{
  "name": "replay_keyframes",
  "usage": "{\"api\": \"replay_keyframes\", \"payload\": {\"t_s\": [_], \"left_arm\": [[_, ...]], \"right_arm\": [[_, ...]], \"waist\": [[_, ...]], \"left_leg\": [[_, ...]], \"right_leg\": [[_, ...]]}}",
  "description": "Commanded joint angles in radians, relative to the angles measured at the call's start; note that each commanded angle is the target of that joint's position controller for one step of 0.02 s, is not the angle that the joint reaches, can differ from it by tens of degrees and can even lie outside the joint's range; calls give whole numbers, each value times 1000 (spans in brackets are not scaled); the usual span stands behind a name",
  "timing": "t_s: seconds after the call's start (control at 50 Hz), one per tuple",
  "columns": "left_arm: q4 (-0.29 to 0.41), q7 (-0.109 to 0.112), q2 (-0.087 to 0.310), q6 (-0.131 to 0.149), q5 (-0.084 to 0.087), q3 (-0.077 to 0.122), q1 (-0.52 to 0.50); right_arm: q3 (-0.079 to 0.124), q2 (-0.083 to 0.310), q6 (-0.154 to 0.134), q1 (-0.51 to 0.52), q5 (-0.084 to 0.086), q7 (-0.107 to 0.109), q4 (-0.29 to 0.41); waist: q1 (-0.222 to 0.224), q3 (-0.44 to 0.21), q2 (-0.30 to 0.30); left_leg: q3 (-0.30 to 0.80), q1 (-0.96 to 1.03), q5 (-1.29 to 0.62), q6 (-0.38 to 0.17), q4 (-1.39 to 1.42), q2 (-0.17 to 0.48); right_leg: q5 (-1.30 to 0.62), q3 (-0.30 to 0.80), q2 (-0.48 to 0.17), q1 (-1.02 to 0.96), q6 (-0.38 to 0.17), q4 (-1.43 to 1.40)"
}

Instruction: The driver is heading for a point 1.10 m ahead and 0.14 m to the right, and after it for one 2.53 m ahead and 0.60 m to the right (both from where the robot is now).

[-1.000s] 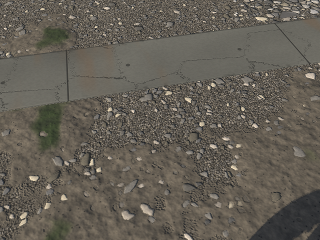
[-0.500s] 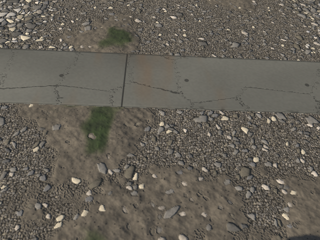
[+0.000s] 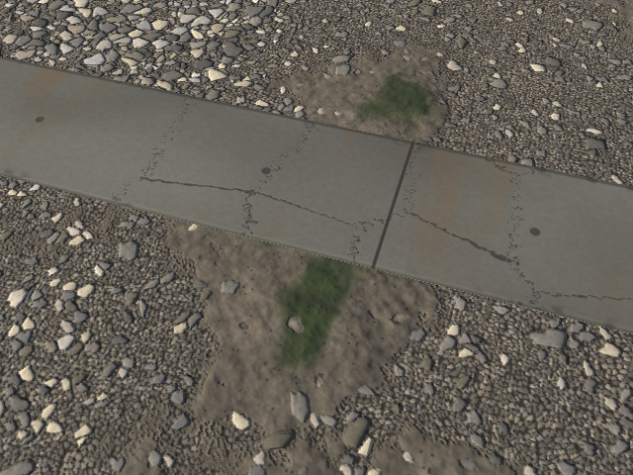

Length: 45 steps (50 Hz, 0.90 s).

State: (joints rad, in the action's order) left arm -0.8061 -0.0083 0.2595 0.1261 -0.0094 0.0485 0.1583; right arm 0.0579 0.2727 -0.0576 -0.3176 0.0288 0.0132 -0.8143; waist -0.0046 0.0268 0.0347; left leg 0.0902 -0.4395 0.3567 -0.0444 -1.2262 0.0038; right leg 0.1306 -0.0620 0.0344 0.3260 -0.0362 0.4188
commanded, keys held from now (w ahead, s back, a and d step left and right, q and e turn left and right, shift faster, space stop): w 0.62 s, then w+e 0.38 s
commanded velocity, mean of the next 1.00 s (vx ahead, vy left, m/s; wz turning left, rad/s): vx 0.50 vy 0.00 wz -0.01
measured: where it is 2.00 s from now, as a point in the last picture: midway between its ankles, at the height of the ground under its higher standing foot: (363, 261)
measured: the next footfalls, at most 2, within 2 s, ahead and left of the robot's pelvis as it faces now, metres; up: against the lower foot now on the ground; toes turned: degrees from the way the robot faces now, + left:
left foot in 0.36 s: +0.34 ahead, +0.17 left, +0.00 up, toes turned +6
right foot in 0.92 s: +0.66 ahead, -0.05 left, +0.00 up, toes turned -5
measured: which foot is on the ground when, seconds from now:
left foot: up 0.00-0.34, down 0.36-0.94, up 0.96-1.00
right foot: down 0.00-0.36, up 0.38-0.90, down 0.92-1.00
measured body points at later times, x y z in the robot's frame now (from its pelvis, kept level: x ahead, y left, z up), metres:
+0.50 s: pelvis +0.26 +0.08 +0.00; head +0.29 +0.10 +0.45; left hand +0.32 +0.36 -0.13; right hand +0.41 -0.18 -0.10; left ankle +0.30 +0.17 -0.74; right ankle +0.20 -0.08 -0.64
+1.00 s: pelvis +0.54 +0.03 -0.02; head +0.58 +0.02 +0.43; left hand +0.74 +0.27 -0.11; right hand +0.56 -0.25 -0.15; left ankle +0.37 +0.18 -0.65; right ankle +0.62 -0.05 -0.74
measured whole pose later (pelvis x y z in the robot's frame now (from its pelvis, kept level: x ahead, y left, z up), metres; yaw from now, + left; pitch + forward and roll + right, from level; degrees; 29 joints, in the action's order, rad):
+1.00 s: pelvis +0.54 +0.03 -0.02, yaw -6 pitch +3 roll +1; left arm -0.75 -0.05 0.28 0.07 0.02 0.06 0.11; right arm 0.05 0.27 -0.09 -0.31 0.01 0.01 -0.85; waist -0.02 0.04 0.00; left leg 0.00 -0.23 0.45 0.00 -1.10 0.02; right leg 0.17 -0.03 0.06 0.48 -0.10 0.61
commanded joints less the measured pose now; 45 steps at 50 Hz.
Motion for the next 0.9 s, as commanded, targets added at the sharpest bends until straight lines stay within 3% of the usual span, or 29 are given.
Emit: {"api": "replay_keyframes", "payload": {"t_s": [0.02,0.08,0.12,0.18,0.26,0.3,0.32,0.34,0.36,0.38,0.4,0.42,0.44,0.46,0.48,0.54,0.6,0.7,0.8,0.84,0.86,0.88,0.9], "left_arm": [[7,-10,81,14,0,21,59],[-24,-14,124,22,11,34,80],[-33,-10,144,14,16,38,88],[-46,-7,166,-2,26,38,118],[-83,-9,191,-24,40,39,195],[-92,-6,203,-37,45,41,194],[-92,-4,207,-44,45,39,176],[-93,-2,186,-48,40,31,181],[-69,2,139,-45,19,10,176],[-39,-2,18,-23,10,-27,266],[-55,-6,106,-1,33,-9,244],[-29,-11,155,8,56,7,173],[-20,-6,149,8,49,6,123],[-18,-2,138,2,31,9,98],[-21,-2,129,-11,25,13,110],[-22,-1,82,-46,21,7,120],[11,2,71,-52,11,6,20],[45,-18,49,-46,25,-5,-120],[107,-46,53,-44,34,-7,-227],[125,-60,58,-42,31,-5,-231],[128,-64,69,-42,29,1,-210],[124,-65,88,-44,27,12,-161],[98,-62,119,-46,27,34,-39]], "right_arm": [[8,21,-2,-44,3,-5,69],[-2,12,1,43,-15,-4,112],[-9,16,-9,101,-22,-13,131],[-20,12,-24,208,-17,-28,156],[-17,38,-28,314,-5,-43,205],[-8,60,-31,303,-7,-49,213],[5,79,-33,236,-12,-48,197],[31,123,-31,95,-17,-42,151],[61,203,-27,-95,-24,-29,113],[78,308,-21,-155,-34,-26,104],[56,219,-28,-172,-24,-31,103],[39,170,-34,-104,-24,-34,111],[29,134,-35,-30,-22,-37,122],[22,106,-35,27,-27,-42,128],[14,80,-39,59,-32,-44,131],[22,94,-59,50,-28,-44,103],[29,113,-57,1,-26,-29,67],[34,140,-51,-45,-29,-12,23],[38,143,-37,-91,-25,-5,-30],[42,152,-26,-75,-21,0,-34],[45,164,-20,-57,-22,3,-29],[48,180,-14,-44,-22,8,-23],[49,185,-3,-26,-22,15,-16]], "waist": [[-2,-50,-100],[-3,-10,-76],[7,-10,-70],[45,7,-83],[75,26,-108],[48,19,-121],[-1,-16,-120],[-64,-98,-99],[-141,-231,-5],[-84,-325,266],[-110,-362,191],[-92,-232,143],[-65,-169,75],[-36,-122,41],[-3,-105,48],[31,-74,33],[12,-26,11],[-42,17,24],[-76,61,18],[-65,54,27],[-47,31,41],[-19,-14,62],[50,-85,60]], "left_leg": [[32,-167,-49,-2,26,105],[22,-230,-113,8,180,125],[-4,-240,-223,13,304,136],[-67,-172,-343,18,489,110],[-91,-148,-302,1,613,82],[-110,-95,-244,-27,665,59],[-136,14,-246,-45,705,29],[-155,208,-246,-70,724,-4],[16,489,-254,-128,716,141],[500,780,-109,-281,840,378],[649,783,-44,-299,925,400],[498,687,-109,-257,921,367],[361,562,-211,-227,928,318],[274,451,-287,-209,956,277],[214,378,-334,-196,989,246],[124,298,-424,-212,1059,226],[67,315,-447,-207,1092,218],[-55,354,-381,-156,1118,203],[-116,512,-411,-128,1070,263],[-143,556,-530,-109,1013,277],[-164,562,-689,-95,959,273],[-185,565,-883,-81,874,266],[-223,539,-1027,-56,709,238]], "right_leg": [[-19,287,-272,-164,-187,-264],[-97,225,-291,-155,-219,-311],[-135,172,-277,-177,-211,-315],[-155,89,-238,-165,-174,-296],[-106,102,-286,-255,-148,-254],[-153,106,-310,-296,-130,-198],[-276,82,-294,-291,-110,-114],[-409,35,-243,-256,-83,62],[-268,-22,-186,-80,-37,364],[321,-16,-12,318,24,731],[434,139,-34,435,12,886],[356,139,-87,504,-6,911],[263,121,-133,472,-9,868],[201,119,-161,428,-5,806],[160,128,-183,365,-3,764],[89,119,-184,322,16,683],[-41,118,-181,398,36,528],[-253,85,-143,371,23,276],[-177,85,-115,425,-21,185],[-94,55,-98,402,-46,169],[-47,23,-73,344,-61,167],[-4,-15,-34,253,-79,174],[-11,-48,13,89,-103,146]]}}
